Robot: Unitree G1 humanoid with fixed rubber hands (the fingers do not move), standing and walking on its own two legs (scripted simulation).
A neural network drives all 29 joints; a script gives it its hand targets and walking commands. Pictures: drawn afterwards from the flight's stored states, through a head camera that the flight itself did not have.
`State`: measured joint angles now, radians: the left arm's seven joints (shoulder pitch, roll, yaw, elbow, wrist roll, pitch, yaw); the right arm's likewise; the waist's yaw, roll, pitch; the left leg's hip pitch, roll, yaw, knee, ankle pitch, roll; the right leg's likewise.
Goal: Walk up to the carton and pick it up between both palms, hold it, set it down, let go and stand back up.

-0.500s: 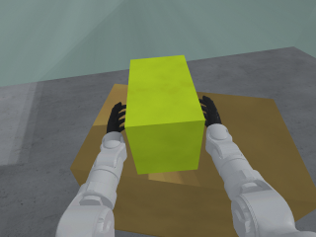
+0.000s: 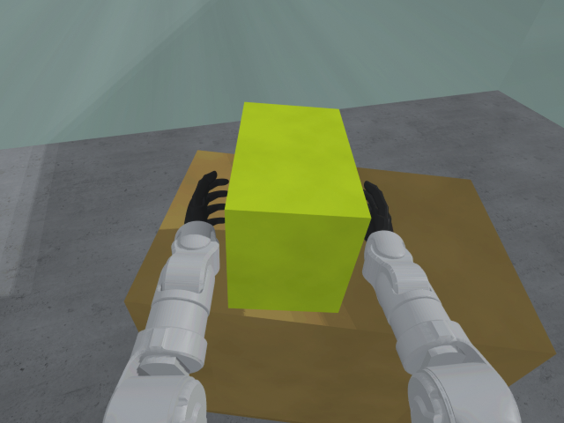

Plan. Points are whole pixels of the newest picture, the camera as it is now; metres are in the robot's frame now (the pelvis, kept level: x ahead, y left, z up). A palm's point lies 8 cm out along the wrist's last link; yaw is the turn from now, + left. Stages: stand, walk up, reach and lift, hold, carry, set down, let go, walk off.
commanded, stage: reach and lift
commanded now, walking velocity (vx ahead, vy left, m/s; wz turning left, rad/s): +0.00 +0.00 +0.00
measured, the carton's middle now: (288, 200) +0.46 -0.01 +0.08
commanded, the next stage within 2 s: hold in 1.20 s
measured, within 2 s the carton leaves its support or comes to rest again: neither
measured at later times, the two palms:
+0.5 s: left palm (201, 203) +0.38 +0.12 +0.15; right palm (388, 219) +0.37 -0.14 +0.13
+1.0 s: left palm (190, 195) +0.38 +0.14 +0.16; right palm (380, 209) +0.37 -0.13 +0.15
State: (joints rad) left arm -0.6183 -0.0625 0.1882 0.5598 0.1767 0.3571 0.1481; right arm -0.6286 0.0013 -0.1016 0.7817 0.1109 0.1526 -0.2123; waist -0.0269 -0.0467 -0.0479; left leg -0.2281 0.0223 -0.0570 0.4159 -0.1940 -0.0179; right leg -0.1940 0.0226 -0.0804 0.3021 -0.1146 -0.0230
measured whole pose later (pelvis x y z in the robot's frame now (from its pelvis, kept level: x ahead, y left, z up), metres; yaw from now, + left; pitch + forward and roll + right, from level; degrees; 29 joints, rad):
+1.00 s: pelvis +0.01 +0.01 +0.00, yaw +0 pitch -5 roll -2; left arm -0.63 -0.07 0.21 0.31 0.26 0.61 0.08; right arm -0.64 -0.02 -0.03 0.58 0.19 0.35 -0.27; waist -0.06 -0.04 0.01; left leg -0.10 0.01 -0.06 0.43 -0.23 0.00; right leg -0.06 0.02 -0.06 0.29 -0.14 -0.01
